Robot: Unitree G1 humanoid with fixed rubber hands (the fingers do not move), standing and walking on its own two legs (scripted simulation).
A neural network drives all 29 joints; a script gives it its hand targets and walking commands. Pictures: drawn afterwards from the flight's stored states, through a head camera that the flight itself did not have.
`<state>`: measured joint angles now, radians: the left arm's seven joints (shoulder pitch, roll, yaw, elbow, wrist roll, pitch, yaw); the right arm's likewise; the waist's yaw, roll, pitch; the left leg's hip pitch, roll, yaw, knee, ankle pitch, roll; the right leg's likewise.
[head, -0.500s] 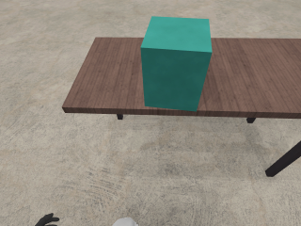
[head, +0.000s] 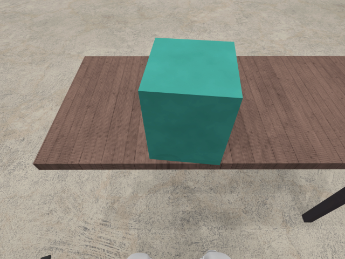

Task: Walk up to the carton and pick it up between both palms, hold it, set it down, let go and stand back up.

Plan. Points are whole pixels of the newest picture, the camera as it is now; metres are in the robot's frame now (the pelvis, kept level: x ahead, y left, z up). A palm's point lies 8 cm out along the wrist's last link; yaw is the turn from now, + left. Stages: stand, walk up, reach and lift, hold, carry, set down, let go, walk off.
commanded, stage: walk up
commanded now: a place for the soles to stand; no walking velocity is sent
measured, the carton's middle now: (188, 104) +0.49 -0.03 +0.08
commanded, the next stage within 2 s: reach and lift in 1.44 s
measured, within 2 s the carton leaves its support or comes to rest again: neither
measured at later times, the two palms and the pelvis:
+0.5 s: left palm out of the picture +0.13 +0.32 -0.10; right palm (294, 242) +0.19 -0.28 -0.08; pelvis +0.06 +0.02 +0.02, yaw +1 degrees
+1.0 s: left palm out of the picture +0.15 +0.32 -0.08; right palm (304, 249) +0.17 -0.29 -0.08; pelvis +0.07 +0.01 +0.04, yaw +2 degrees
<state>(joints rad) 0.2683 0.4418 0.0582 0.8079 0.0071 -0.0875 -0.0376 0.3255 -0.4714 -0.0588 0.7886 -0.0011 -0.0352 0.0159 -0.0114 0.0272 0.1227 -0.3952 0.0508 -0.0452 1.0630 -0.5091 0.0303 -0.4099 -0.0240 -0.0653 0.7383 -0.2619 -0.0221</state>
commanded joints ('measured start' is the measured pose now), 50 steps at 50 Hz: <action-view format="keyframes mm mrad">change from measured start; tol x8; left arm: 1 78 298 86 -51 -16 -8 40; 10 -35 164 1 -53 -22 28 48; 31 -237 152 -21 279 -12 36 44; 50 -281 159 -16 300 -6 36 41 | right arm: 1 36 -184 -53 -61 4 -16 -22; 9 31 -160 -55 16 -22 -10 -16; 14 -201 -196 -24 22 1 -9 -17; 29 -346 -124 9 219 2 5 -10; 50 -347 -109 20 305 -8 17 -6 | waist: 1 46 -99 -77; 7 5 -196 -151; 11 27 61 -200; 50 11 -31 -179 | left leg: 1 -312 41 -86 114 0 4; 8 183 -23 82 -375 246 11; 9 192 -1 11 -454 328 29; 10 152 160 -263 -545 285 99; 11 35 238 -343 -586 221 177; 14 -91 147 -206 -529 172 104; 18 118 68 -80 -465 391 26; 32 233 92 -74 -696 391 11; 50 254 79 -50 -762 425 -5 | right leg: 1 285 -352 477 -314 99 -271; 6 39 -242 222 -184 435 -197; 8 -30 -209 187 -97 310 -152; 10 -93 -77 97 41 -18 -22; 11 25 -22 38 103 -213 -9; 15 144 -90 153 -137 -94 -48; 19 98 -107 146 -172 126 -34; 35 229 -140 98 -446 104 3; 50 307 -149 76 -471 141 14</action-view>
